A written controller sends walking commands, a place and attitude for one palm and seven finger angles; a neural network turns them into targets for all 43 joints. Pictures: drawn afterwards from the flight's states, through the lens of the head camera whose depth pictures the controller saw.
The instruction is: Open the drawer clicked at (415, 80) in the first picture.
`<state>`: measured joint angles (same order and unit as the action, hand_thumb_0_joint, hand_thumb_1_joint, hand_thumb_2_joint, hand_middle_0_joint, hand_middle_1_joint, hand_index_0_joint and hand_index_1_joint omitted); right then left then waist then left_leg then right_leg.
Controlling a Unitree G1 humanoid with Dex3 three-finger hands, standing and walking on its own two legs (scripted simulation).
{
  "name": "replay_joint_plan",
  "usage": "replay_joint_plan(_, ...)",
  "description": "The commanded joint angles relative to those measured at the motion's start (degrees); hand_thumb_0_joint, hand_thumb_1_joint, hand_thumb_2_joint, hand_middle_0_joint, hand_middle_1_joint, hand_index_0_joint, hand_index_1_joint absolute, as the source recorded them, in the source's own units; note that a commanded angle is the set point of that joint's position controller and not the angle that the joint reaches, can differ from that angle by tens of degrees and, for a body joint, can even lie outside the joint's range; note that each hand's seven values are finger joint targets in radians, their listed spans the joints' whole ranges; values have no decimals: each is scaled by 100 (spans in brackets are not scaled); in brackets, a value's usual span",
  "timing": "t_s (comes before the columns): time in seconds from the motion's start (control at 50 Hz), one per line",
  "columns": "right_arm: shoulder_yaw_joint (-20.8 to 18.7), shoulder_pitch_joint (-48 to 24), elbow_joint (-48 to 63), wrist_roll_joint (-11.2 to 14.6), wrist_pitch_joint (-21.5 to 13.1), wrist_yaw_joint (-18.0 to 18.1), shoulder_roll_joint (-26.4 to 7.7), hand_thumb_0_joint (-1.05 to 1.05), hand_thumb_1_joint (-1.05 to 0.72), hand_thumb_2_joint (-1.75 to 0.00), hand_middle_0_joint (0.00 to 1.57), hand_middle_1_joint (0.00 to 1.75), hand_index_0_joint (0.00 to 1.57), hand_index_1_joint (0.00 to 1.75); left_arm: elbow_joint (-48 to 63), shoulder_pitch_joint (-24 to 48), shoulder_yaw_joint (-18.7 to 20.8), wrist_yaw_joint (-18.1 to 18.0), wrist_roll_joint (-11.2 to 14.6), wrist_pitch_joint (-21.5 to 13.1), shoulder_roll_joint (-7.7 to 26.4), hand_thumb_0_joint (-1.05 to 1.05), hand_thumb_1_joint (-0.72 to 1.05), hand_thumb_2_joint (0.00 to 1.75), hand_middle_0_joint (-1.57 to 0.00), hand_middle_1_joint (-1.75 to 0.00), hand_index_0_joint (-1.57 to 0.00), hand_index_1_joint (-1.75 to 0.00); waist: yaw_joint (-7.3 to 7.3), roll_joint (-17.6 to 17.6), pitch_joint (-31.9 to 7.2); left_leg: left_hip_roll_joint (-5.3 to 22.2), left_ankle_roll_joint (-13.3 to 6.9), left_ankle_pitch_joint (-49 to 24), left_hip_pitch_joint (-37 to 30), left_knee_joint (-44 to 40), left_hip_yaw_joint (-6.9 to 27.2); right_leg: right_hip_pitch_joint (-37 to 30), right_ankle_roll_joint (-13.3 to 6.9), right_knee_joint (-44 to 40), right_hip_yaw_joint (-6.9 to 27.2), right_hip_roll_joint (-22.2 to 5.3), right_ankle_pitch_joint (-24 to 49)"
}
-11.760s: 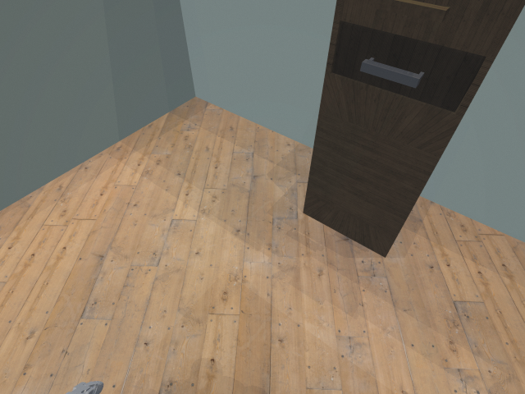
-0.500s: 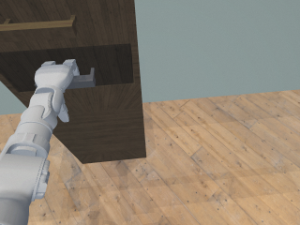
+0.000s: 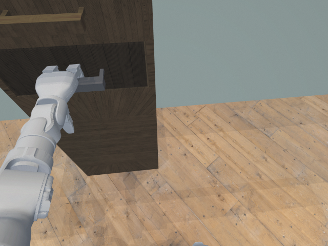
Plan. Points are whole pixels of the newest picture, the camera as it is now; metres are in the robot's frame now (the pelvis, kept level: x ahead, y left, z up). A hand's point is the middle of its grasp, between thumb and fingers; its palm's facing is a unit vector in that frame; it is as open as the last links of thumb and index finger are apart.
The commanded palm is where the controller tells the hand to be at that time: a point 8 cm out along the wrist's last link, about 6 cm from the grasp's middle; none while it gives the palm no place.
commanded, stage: lower the fingers behind the handle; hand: left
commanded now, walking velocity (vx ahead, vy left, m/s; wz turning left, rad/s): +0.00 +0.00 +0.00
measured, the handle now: (73, 79) +0.53 +0.23 +0.08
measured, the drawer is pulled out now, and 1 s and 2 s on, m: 0.00 0.00 0.09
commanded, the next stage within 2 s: close the thumb around the handle in 0.20 s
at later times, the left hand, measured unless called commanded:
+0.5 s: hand (70, 100) +0.47 +0.23 +0.06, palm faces -0.02 -0.01 -1.00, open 12.8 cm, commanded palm +0.45 +0.23 +0.11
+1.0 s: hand (70, 99) +0.47 +0.23 +0.06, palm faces -0.02 +0.00 -1.00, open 6.1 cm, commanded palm +0.46 +0.24 +0.11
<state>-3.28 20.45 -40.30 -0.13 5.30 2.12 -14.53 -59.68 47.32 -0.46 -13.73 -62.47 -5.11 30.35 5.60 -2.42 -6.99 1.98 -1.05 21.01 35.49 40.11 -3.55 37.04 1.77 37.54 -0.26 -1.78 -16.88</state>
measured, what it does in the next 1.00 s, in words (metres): stands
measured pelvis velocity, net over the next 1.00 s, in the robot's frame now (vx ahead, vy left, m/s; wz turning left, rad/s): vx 0.00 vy -0.01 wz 0.01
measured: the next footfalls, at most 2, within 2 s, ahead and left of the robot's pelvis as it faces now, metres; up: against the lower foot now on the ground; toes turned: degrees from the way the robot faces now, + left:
none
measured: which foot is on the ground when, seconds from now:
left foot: down 0.00-1.00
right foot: down 0.00-1.00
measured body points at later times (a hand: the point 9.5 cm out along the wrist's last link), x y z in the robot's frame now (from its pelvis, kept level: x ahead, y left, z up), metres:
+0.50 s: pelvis +0.00 +0.00 +0.00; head +0.08 -0.01 +0.44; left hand +0.47 +0.23 +0.11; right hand +0.04 -0.27 -0.13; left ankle -0.03 +0.11 -0.72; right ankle +0.00 -0.14 -0.72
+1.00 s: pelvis +0.00 -0.01 +0.00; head +0.08 -0.02 +0.44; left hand +0.47 +0.23 +0.11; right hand +0.04 -0.29 -0.13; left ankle -0.03 +0.11 -0.72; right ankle +0.00 -0.14 -0.72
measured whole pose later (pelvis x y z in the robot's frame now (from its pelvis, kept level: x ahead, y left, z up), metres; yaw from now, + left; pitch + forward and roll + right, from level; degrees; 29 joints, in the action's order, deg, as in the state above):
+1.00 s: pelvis +0.00 -0.01 +0.00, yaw +0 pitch +16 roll -1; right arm -3.7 19.6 -40.3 0.1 5.2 2.3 -15.3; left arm -57.7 45.7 -0.8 -15.2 -62.4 -5.1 29.4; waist 4.8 -2.7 -6.7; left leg 2.3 -0.3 20.9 34.5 39.4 -2.9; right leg 36.2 1.0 37.7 -0.8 -1.4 -17.4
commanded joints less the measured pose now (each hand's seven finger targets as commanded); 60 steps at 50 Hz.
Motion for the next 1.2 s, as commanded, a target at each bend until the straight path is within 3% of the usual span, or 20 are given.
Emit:
replay_joint_plan(0.0, -322, 584, 414, -18, -117, 45, -962, 0, -90, -90, 20, 30, 20, 30, 1074, 2139, 350, -163, 78, -93, 1397, 0, -50, 30, -30, -120, -30, -120, -44, 27, -2026, -222, -119, -2417, -1179, -297, 139, -1129, -341, -183, -179, 422, 1729)
replay_joint_plan(0.18, -384, 620, 388, -50, -102, -68, -933, 0, -90, -90, 20, 30, 20, 30, 1499, 2246, 239, -319, 76, -12, 1102, 0, -50, 30, -30, -120, -30, -120, -84, -230, -2339, -152, -63, -3168, -1594, -173, 236, -959, -343, -82, -246, 443, 1851)
replay_joint_plan(0.22, -380, 619, 360, -44, -73, -69, -969, 0, -90, -90, 20, 30, 20, 30, 1419, 2234, 376, -327, 71, 59, 1267, 0, -50, 30, -30, -120, -30, -120, -58, -81, -2318, -151, -69, -3207, -1555, -169, 250, -1029, -352, -86, -246, 457, 1918)
replay_joint_plan(0.28, -395, 569, 361, -42, -75, -90, -924, 0, -90, -90, 20, 30, 20, 30, 1513, 2291, 31, -313, 72, 131, 846, 0, -50, 30, -30, -120, -30, -120, -24, -242, -2282, -143, -63, -3180, -1718, -178, 246, -887, -340, -127, -256, 453, 1806)
replay_joint_plan(0.32, -371, 551, 364, -36, -50, -70, -966, 0, -90, -90, 20, 30, 20, 30, 1447, 2280, 243, -298, 84, 163, 1115, 0, -39, 35, -31, -121, -31, -121, -38, -40, -2201, -156, -71, -3070, -1583, -216, 262, -1009, -354, -138, -253, 457, 1820)
replay_joint_plan(0.36, -374, 543, 373, -33, -63, -70, -919, 0, -90, -90, 20, 30, 20, 30, 1457, 2321, 106, -285, 65, 180, 965, 0, -28, 40, -32, -122, -32, -122, -32, -197, -2206, -175, -72, -2972, -1609, -222, 234, -981, -351, -148, -243, 444, 1790)
replay_joint_plan(0.42, -353, 515, 383, -39, -58, -31, -945, 0, -90, -90, 20, 30, 20, 30, 1363, 2238, 311, -283, 51, 181, 1206, 0, -11, 47, -33, -124, -33, -124, -73, 45, -2244, -185, -90, -2875, -1480, -259, 225, -1172, -353, -151, -230, 445, 1843)
replay_joint_plan(0.46, -339, 486, 388, -21, -74, -26, -915, 0, -90, -90, 20, 30, 20, 30, 1408, 2383, 89, -275, 53, 164, 998, 0, 0, 52, -34, -125, -34, -125, -8, -84, -2067, -201, -90, -2662, -1443, -276, 207, -1040, -353, -175, -227, 434, 1746)
replay_joint_plan(0.52, -335, 491, 412, -39, -79, -11, -947, 0, -90, -90, 20, 30, 20, 30, 1321, 2175, 379, -265, 65, 123, 1297, 0, 17, 59, -35, -127, -35, -127, -88, 83, -2186, -229, -111, -2713, -1330, -267, 157, -1320, -352, -175, -191, 427, 1938)
replay_joint_plan(0.6, -323, 469, 429, -16, -93, 14, -932, 0, -90, -90, 20, 30, 20, 30, 1220, 2079, 370, -261, 52, 101, 1341, 0, 40, 68, -36, -130, -36, -130, -86, 193, -2037, -261, -128, -2382, -1116, -313, 94, -1394, -329, -200, -162, 409, 1916)
replay_joint_plan(0.62, -323, 454, 440, -23, -87, 27, -945, 0, -90, -90, 20, 30, 20, 30, 1298, 2106, 479, -265, 55, 56, 1477, 0, 45, 71, -37, -130, -37, -130, -108, 173, -2159, -266, -133, -2477, -1134, -302, 90, -1497, -333, -189, -143, 406, 2009)
replay_joint_plan(0.66, -326, 456, 458, -21, -100, 20, -911, 0, -90, -90, 20, 30, 20, 30, 1376, 2096, 337, -268, 52, 45, 1317, 0, 56, 76, -38, -131, -38, -131, -109, -43, -2193, -271, -120, -2607, -1213, -287, 78, -1446, -332, -166, -149, 402, 2093)
replay_joint_plan(0.78, -327, 462, 431, -2, -120, 35, -930, 0, -90, -90, 20, 30, 20, 30, 1222, 1999, 392, -277, 61, 59, 1412, 0, 90, 90, -40, -135, -40, -135, -116, 24, -2091, -292, -128, -2355, -1085, -324, 39, -1489, -322, -215, -120, 396, 2006)
replay_joint_plan(0.84, -339, 472, 412, -2, -115, 53, -943, 0, -90, -90, 20, 30, 20, 30, 1128, 1937, 450, -269, 45, 68, 1497, 0, 90, 90, -40, -135, -40, -135, -93, 135, -2159, -294, -134, -2438, -1057, -298, 24, -1564, -300, -197, -108, 389, 2154)
replay_joint_plan(0.88, -324, 479, 393, 12, -126, 49, -938, 0, -90, -90, 20, 30, 20, 30, 1153, 2191, 235, -260, 64, 83, 1285, 0, 90, 90, -40, -135, -40, -135, -6, 109, -1962, -286, -130, -2255, -1058, -334, 38, -1385, -302, -255, -130, 397, 1955)
replay_joint_plan(0.92, -322, 483, 379, 8, -123, 68, -975, 0, -90, -90, 20, 30, 20, 30, 1129, 2183, 457, -275, 64, 79, 1578, 0, 90, 90, -40, -135, -40, -135, -54, 156, -2120, -299, -143, -2317, -1036, -324, 40, -1535, -314, -240, -101, 395, 2027)
replay_joint_plan(0.96, -330, 509, 365, 11, -141, 61, -936, 0, -90, -90, 20, 30, 20, 30, 1163, 2353, 193, -284, 38, 108, 1291, 0, 90, 90, -40, -135, -40, -135, 23, -51, -2110, -289, -128, -2313, -1175, -317, 50, -1331, -308, -244, -125, 398, 1939)
replay_joint_plan(1.08, -289, 529, 342, 25, -155, 87, -961, 0, -90, -90, 20, 30, 20, 30, 908, 2471, 203, -269, 27, 145, 1376, 0, 90, 90, -40, -135, -40, -135, 82, 119, -1917, -287, -129, -2060, -1029, -360, 86, -1230, -305, -278, -146, 395, 1712)
replay_joint_plan(1.16, -297, 494, 425, 10, -146, 73, -933, 0, -90, -90, 20, 30, 20, 30, 1026, 2090, 290, -232, 51, 100, 1352, 0, 90, 90, -40, -135, -40, -135, -93, 40, -2210, -287, -123, -2252, -1142, -356, 76, -1433, -325, -217, -142, 399, 1862)
replay_joint_plan(1.18, -313, 463, 458, 8, -158, 58, -904, 0, -90, -90, 20, 30, 20, 30, 1176, 2046, 115, -213, 81, 75, 1100, 0, 90, 90, -40, -135, -40, -135, -94, -81, -2231, -284, -119, -2322, -1243, -350, 55, -1399, -325, -235, -144, 397, 1873)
